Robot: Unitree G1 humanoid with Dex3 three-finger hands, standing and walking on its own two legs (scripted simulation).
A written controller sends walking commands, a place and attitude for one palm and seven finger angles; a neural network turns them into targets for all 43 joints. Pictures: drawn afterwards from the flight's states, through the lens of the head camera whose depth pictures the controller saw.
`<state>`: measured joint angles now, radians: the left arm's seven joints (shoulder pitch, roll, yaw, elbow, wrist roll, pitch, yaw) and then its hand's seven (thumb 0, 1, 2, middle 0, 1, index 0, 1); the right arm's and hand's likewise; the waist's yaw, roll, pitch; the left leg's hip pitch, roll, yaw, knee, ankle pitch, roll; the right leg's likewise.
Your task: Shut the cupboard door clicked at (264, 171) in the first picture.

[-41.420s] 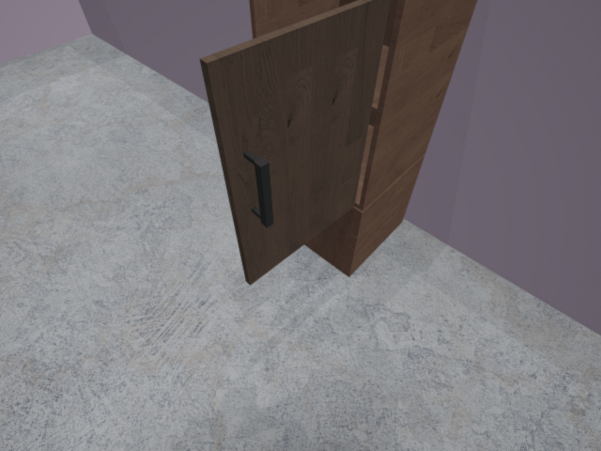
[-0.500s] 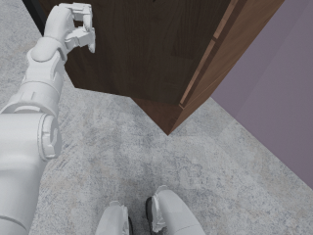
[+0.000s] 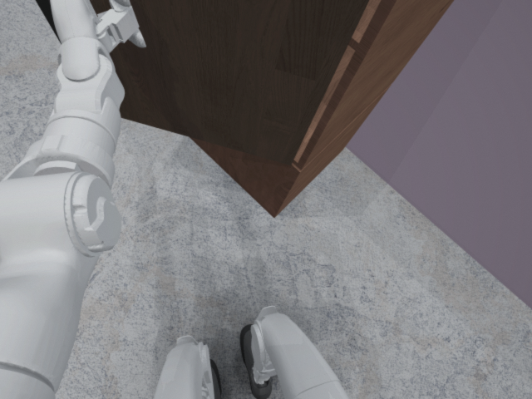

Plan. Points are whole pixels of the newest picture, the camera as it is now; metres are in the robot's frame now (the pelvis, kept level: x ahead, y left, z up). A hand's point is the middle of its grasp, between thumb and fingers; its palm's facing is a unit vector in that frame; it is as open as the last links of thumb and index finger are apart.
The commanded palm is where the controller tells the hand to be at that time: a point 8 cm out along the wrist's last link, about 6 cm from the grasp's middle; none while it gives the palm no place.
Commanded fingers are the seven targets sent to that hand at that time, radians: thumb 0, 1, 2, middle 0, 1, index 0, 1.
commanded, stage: pull the fist back off the door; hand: left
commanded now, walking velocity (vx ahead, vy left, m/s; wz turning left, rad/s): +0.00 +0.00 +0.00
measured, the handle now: out of the picture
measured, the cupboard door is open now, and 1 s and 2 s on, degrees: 30 30 30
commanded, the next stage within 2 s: draw the hand back to the body in 0.70 s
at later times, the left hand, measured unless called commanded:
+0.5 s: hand (145, 70) +0.53 +0.06 +0.09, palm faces +0.08 -1.00 -0.05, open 3.1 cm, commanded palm +0.50 +0.10 +0.11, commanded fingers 0.00 0.90 0.90 -1.30 -1.50 -1.30 -1.50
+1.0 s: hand (127, 84) +0.48 +0.07 +0.13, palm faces +0.12 -0.99 -0.05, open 3.1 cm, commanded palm +0.43 +0.12 +0.14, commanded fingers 0.00 0.90 0.90 -1.30 -1.50 -1.30 -1.50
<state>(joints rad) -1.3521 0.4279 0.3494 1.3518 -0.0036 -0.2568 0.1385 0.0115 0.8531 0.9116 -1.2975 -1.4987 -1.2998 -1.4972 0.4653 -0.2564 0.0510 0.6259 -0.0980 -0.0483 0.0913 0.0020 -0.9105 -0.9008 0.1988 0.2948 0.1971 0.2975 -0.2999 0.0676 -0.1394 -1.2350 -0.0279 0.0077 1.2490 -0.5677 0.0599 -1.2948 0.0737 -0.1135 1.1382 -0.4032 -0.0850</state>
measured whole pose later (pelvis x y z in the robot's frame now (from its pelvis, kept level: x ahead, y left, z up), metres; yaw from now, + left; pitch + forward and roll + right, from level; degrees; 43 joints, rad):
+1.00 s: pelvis +0.01 -0.01 +0.05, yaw +0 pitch +20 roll +1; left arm -0.75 0.17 0.21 1.00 -0.01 -0.51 0.20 0.02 0.90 0.90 -1.30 -1.50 -1.30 -1.50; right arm 0.39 -0.24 -0.01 0.62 -0.04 0.02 0.10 0.00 -0.91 -0.90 0.20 0.29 0.20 0.30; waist -0.14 0.03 -0.15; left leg -0.84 -0.04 0.05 0.99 -0.49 0.05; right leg -0.95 0.07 -0.04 0.97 -0.37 -0.10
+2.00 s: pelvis +0.04 +0.03 +0.12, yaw +3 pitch -3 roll -2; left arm 0.45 0.36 0.30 -0.36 -0.08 -0.04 0.09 0.02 0.89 0.89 -0.47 -0.59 -0.47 -0.58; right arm 0.23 -0.23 0.04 0.61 0.02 -0.03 -0.04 0.01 -0.91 -0.90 0.20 0.30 0.20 0.30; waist 0.06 0.09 -0.02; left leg -0.07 -0.09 -0.02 0.43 -0.30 0.09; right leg -0.14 0.04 -0.05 0.41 -0.21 -0.03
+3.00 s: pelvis +0.00 +0.03 +0.10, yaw +1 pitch +0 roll +1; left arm 0.53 0.45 0.45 -0.46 -0.07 -0.17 0.12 0.02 0.89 0.89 -0.21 -0.30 -0.22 -0.30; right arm 0.20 -0.24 -0.02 0.54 0.01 0.03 -0.07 0.01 -0.91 -0.90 0.20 0.30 0.20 0.30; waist 0.00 0.02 -0.02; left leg -0.29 -0.12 0.05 0.60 -0.32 0.11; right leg -0.41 0.01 -0.01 0.64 -0.24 -0.02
